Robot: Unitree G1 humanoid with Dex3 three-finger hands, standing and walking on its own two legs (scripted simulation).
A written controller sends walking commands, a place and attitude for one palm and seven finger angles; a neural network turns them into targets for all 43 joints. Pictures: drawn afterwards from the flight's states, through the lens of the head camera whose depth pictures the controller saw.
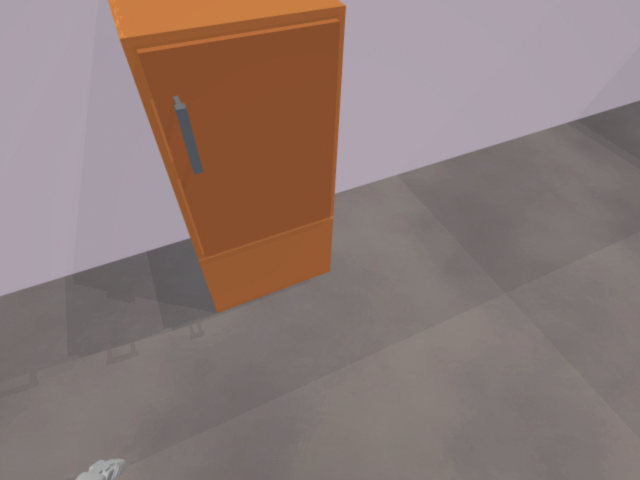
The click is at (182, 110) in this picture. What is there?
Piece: cupboard door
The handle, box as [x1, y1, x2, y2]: [173, 96, 202, 173]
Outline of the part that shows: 174,96 173,98 176,104 174,105 193,171 194,173 202,172 186,108 183,103 180,103 178,97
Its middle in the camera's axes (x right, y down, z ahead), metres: -0.29 -0.22 +0.82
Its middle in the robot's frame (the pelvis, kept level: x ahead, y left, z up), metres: +0.75 +0.32 +0.00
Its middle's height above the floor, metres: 0.76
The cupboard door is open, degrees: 0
